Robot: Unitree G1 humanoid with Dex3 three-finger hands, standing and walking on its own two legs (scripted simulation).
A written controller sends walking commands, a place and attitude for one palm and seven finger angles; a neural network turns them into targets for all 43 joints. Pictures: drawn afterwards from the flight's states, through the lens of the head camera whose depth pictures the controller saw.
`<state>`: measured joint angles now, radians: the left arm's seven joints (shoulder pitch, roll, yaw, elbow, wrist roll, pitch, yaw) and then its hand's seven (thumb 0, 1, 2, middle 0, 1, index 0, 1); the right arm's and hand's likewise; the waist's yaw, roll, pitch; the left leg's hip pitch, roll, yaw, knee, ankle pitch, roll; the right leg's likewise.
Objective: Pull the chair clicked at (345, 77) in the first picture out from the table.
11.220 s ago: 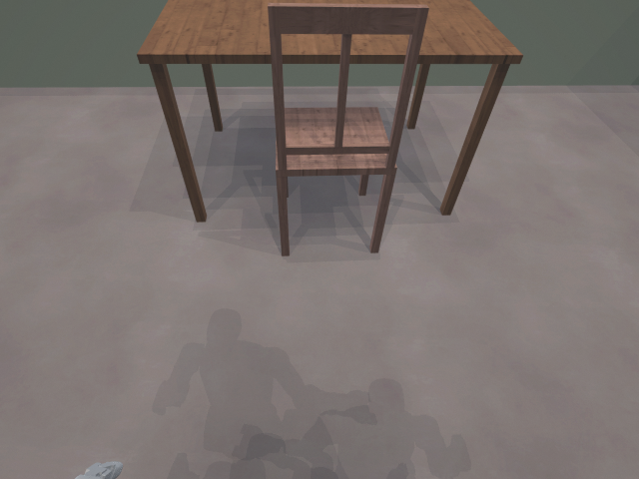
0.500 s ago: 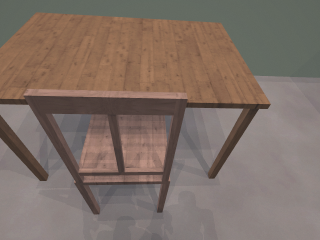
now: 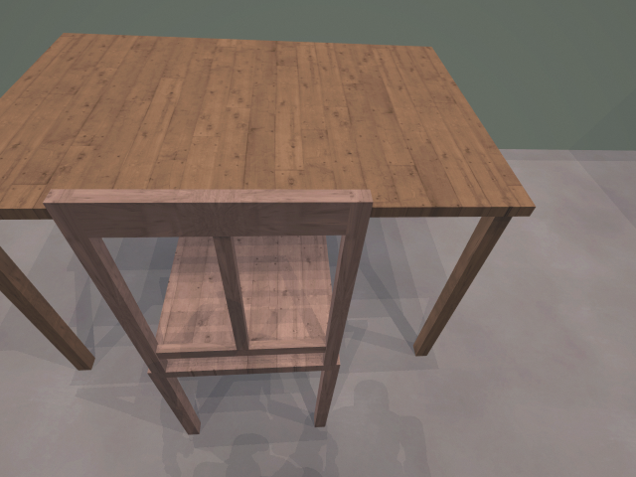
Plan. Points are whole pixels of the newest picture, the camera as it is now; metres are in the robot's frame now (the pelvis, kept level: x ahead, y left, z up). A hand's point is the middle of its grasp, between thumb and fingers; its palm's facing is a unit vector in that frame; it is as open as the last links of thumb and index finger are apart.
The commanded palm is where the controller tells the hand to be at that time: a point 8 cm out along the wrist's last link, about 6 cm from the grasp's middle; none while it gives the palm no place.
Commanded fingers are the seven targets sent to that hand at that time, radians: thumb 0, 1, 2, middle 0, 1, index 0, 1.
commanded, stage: look again from close up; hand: left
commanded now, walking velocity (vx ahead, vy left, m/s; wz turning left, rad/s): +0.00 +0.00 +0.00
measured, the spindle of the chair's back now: (234, 298) +0.40 +0.16 -0.08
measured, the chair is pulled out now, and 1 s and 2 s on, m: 0.00 0.00 0.00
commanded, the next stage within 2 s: none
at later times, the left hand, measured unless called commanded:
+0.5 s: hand out of the picture -0.02 +0.15 -0.18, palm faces +0.02 -0.99 -0.15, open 7.4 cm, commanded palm none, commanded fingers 0.00 0.90 0.90 -0.20 -0.30 -0.20 -0.30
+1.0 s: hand out of the picture -0.02 +0.13 -0.18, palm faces +0.02 -0.99 -0.15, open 7.4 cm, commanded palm none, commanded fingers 0.00 0.90 0.90 -0.20 -0.30 -0.20 -0.30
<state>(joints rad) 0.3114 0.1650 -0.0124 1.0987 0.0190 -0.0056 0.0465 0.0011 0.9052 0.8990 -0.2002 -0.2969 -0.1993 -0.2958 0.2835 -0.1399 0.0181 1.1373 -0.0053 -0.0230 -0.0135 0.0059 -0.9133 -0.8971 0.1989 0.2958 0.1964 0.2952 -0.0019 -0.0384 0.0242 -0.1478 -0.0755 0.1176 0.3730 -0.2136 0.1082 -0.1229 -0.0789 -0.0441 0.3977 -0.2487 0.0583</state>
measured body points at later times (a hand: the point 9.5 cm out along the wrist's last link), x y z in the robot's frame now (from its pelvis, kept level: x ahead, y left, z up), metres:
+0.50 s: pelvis +0.00 -0.01 +0.00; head +0.01 +0.01 +0.45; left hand -0.02 +0.20 -0.17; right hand -0.01 -0.23 -0.15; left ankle +0.00 +0.04 -0.74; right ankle -0.02 -0.16 -0.74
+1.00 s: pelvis +0.00 -0.02 +0.00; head +0.01 -0.01 +0.45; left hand -0.02 +0.19 -0.17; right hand -0.01 -0.24 -0.15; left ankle +0.00 +0.04 -0.74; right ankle -0.02 -0.16 -0.74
